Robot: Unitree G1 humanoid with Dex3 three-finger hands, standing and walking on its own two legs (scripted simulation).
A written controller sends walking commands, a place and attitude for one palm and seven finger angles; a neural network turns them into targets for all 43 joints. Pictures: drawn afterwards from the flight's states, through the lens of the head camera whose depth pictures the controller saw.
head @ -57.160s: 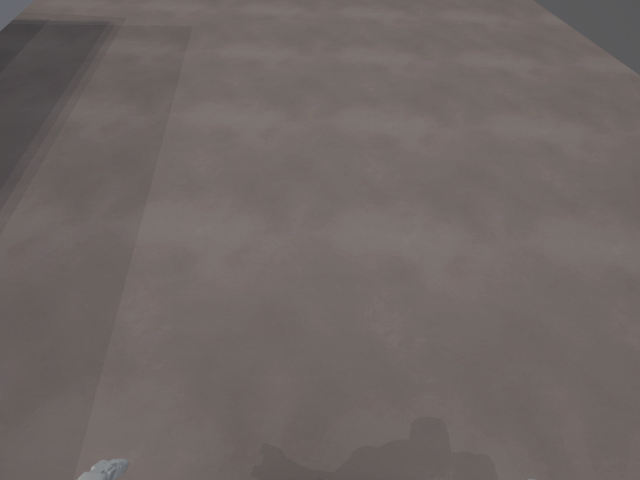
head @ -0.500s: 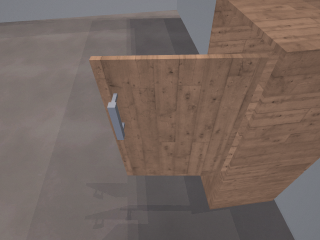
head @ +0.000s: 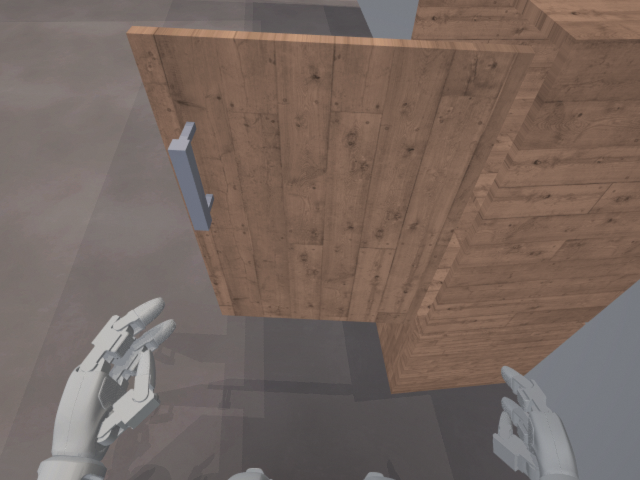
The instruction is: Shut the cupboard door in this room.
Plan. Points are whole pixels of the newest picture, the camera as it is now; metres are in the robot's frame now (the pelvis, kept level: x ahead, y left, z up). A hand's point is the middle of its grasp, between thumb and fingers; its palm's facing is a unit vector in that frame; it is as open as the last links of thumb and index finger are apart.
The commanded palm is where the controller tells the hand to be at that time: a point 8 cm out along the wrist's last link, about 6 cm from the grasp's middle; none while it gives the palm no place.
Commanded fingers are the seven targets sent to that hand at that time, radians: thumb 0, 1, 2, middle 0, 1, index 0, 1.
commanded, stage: raise the hand and make a fist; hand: left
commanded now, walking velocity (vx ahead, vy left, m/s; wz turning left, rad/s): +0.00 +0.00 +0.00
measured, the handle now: (196, 178) +0.46 +0.19 +0.13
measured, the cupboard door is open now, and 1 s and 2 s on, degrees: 82 82 82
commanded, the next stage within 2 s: bring the fist close to the handle in 1.60 s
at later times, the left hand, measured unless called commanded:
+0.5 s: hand (128, 396) +0.20 +0.21 +0.06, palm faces +0.02 -1.00 -0.04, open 4.2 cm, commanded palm +0.17 +0.26 +0.07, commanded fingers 0.00 0.90 0.90 -0.95 -1.12 -0.95 -1.12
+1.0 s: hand (105, 352) +0.22 +0.22 +0.11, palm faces +0.03 -1.00 -0.06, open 3.0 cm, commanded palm +0.20 +0.28 +0.12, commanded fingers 0.00 0.90 0.90 -1.30 -1.50 -1.30 -1.50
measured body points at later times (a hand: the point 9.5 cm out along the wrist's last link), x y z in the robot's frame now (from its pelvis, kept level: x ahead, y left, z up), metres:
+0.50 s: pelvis -0.01 +0.01 +0.00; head +0.03 +0.01 +0.44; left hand +0.19 +0.26 +0.07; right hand +0.14 -0.20 -0.09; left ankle +0.02 +0.12 -0.68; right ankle +0.02 -0.08 -0.68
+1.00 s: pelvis +0.01 +0.04 +0.02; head +0.03 +0.03 +0.47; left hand +0.22 +0.28 +0.12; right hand +0.21 -0.18 -0.03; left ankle +0.02 +0.12 -0.68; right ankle +0.02 -0.08 -0.68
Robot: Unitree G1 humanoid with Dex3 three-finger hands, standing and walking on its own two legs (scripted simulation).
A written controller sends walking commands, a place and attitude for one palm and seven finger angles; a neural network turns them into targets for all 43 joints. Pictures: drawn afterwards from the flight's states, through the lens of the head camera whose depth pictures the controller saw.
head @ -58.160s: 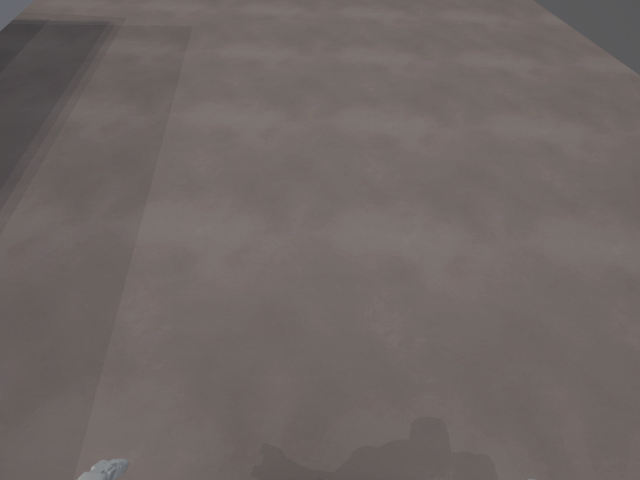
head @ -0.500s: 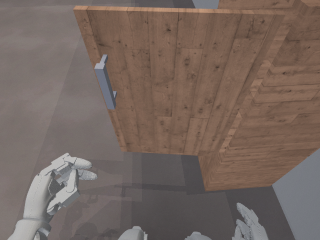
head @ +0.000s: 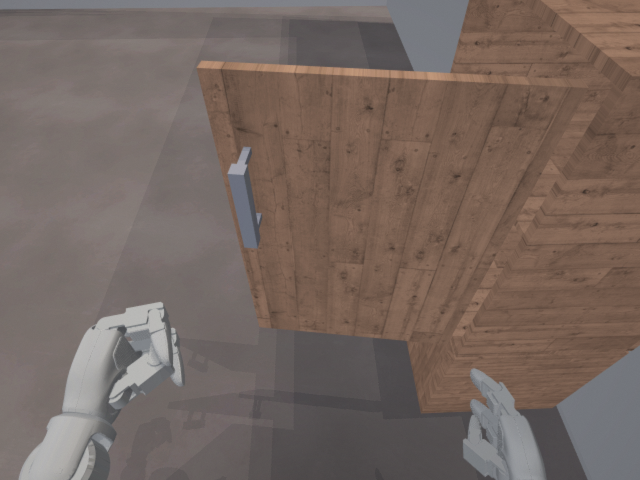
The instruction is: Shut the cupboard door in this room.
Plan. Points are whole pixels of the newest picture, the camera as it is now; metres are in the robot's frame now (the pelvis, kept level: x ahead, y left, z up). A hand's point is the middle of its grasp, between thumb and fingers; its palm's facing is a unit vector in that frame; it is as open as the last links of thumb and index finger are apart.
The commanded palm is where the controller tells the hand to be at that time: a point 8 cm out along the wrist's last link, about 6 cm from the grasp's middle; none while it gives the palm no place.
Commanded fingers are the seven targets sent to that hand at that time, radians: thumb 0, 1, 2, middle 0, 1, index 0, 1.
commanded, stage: raise the hand and make a fist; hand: left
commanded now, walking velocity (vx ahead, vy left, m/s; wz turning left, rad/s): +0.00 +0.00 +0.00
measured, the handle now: (249, 199) +0.45 +0.14 +0.11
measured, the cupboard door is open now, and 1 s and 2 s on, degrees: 82 82 82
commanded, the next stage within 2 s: bring the fist close to the handle in 0.60 s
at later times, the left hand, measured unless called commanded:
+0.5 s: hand (177, 340) +0.23 +0.17 +0.11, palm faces +0.01 -1.00 -0.07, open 3.1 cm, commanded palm +0.21 +0.22 +0.11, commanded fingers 0.00 0.90 0.90 -1.30 -1.50 -1.30 -1.50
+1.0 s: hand (202, 317) +0.26 +0.15 +0.11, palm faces -0.01 -1.00 -0.06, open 3.1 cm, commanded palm +0.24 +0.20 +0.11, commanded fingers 0.00 0.90 0.90 -1.30 -1.50 -1.30 -1.50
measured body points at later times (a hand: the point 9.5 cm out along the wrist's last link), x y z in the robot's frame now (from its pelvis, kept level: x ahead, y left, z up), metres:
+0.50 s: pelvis +0.00 -0.02 +0.01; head +0.01 -0.03 +0.46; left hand +0.23 +0.23 +0.12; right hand +0.17 -0.25 -0.06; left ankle +0.01 +0.09 -0.70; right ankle +0.00 -0.12 -0.70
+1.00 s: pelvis +0.00 -0.03 +0.01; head +0.01 -0.04 +0.46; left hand +0.25 +0.21 +0.12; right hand +0.18 -0.26 -0.06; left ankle +0.01 +0.09 -0.70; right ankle +0.00 -0.12 -0.70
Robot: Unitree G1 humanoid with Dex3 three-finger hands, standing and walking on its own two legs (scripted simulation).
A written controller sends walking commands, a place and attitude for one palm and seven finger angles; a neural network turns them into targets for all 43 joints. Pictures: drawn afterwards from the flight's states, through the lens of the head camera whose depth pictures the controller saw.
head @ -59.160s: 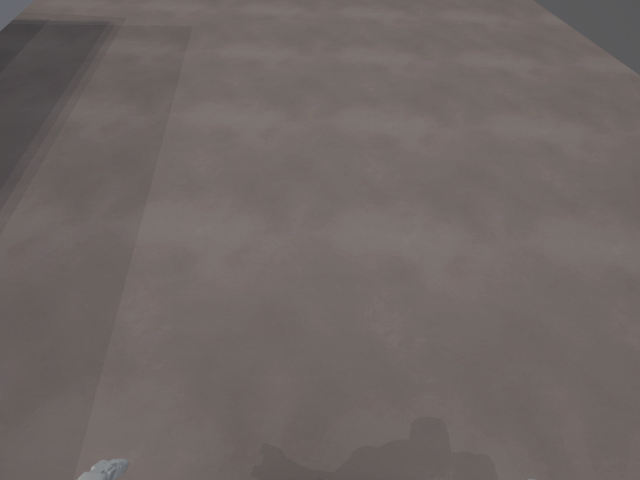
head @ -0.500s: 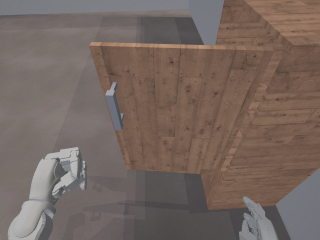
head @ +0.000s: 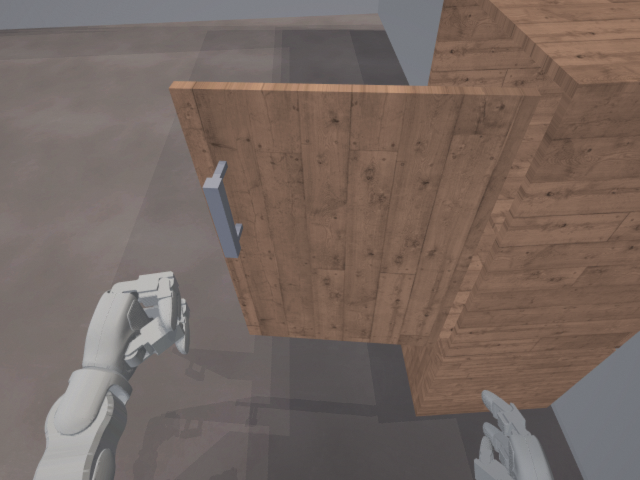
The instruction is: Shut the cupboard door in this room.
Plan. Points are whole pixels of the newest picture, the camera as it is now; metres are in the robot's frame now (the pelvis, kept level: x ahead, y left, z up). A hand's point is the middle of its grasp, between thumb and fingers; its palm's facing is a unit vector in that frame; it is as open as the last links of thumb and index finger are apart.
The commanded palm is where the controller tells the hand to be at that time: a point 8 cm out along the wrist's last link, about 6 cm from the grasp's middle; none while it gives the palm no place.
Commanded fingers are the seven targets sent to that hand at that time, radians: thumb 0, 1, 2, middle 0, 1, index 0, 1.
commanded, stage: bring the fist close to the handle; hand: left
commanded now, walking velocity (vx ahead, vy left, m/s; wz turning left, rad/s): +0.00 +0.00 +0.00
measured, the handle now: (227, 211) +0.45 +0.17 +0.09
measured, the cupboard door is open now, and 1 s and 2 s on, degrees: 82 82 72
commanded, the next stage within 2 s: push the door shut along its arc in 1.10 s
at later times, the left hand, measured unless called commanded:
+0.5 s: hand (217, 279) +0.32 +0.15 +0.10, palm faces -0.01 -1.00 -0.03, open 3.1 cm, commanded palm +0.31 +0.20 +0.10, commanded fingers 0.00 0.90 0.90 -1.30 -1.50 -1.30 -1.50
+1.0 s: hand (239, 260) +0.35 +0.13 +0.10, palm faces +0.00 -1.00 -0.03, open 3.1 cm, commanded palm +0.33 +0.18 +0.10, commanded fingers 0.00 0.90 0.90 -1.30 -1.50 -1.30 -1.50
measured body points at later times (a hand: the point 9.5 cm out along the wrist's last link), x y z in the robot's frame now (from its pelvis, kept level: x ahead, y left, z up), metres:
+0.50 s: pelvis +0.01 +0.01 +0.00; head +0.03 -0.01 +0.45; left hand +0.32 +0.21 +0.10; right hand +0.17 -0.23 -0.08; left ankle +0.01 +0.11 -0.71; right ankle +0.00 -0.09 -0.71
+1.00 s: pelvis +0.01 +0.00 +0.01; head +0.03 -0.01 +0.45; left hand +0.35 +0.19 +0.10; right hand +0.14 -0.24 -0.10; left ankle +0.01 +0.11 -0.71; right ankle +0.00 -0.09 -0.71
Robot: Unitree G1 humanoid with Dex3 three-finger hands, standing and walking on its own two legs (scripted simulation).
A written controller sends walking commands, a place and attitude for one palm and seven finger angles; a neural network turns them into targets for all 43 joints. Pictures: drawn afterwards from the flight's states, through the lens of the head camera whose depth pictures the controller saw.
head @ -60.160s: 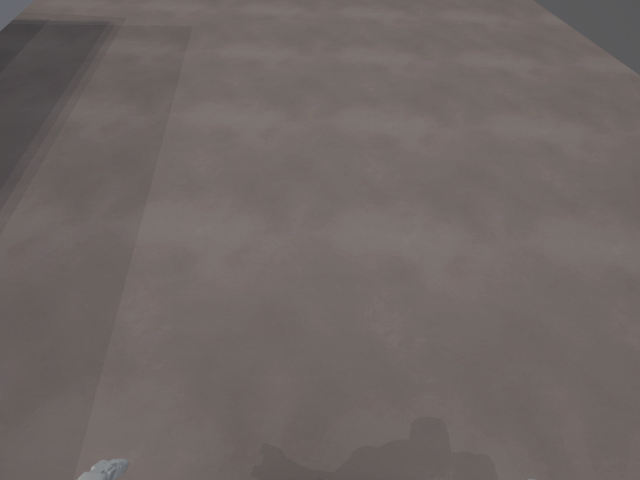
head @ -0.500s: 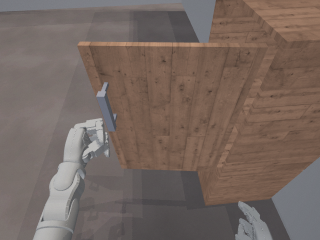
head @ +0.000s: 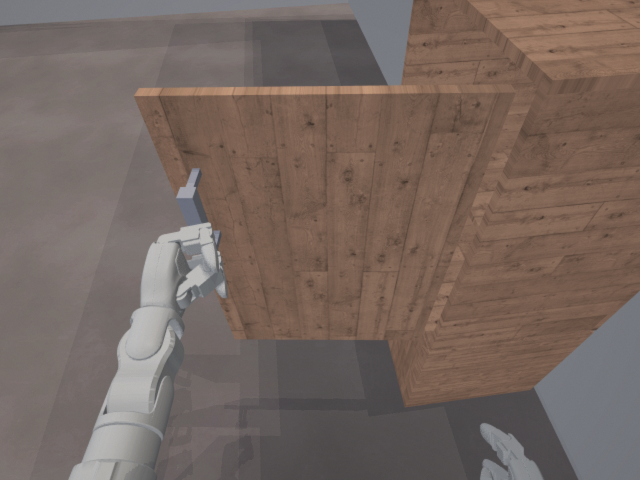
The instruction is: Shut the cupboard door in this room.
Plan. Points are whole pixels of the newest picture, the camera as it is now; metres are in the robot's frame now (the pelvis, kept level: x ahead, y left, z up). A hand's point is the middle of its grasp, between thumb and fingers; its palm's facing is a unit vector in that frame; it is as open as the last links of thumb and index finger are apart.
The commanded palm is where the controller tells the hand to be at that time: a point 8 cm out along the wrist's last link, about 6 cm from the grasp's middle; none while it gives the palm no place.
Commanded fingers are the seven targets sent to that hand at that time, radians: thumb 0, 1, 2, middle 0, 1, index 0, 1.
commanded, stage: bring the fist close to the handle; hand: left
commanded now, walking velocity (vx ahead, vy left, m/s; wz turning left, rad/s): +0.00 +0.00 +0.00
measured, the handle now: (203, 219) +0.43 +0.18 +0.09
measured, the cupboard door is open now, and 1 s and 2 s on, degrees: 82 72 59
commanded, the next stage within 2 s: push the door shut along its arc in 0.10 s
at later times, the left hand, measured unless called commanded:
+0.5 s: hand (225, 254) +0.36 +0.14 +0.10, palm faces -0.03 -1.00 -0.05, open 3.1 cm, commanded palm +0.35 +0.19 +0.09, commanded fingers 0.00 0.90 0.90 -1.30 -1.50 -1.30 -1.50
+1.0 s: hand (250, 217) +0.43 +0.12 +0.09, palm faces -0.19 -0.98 -0.03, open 3.1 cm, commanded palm +0.42 +0.17 +0.09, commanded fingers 0.00 0.90 0.90 -1.30 -1.50 -1.30 -1.50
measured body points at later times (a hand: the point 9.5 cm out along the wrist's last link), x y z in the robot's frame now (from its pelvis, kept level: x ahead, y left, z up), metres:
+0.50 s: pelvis -0.01 -0.01 +0.00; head +0.02 -0.02 +0.45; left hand +0.36 +0.19 +0.10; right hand +0.14 -0.25 -0.10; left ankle -0.01 +0.11 -0.72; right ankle +0.00 -0.10 -0.72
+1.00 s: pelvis -0.01 +0.00 -0.01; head +0.05 +0.00 +0.44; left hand +0.44 +0.17 +0.10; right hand +0.05 -0.26 -0.13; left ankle -0.01 +0.11 -0.72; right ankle +0.00 -0.10 -0.72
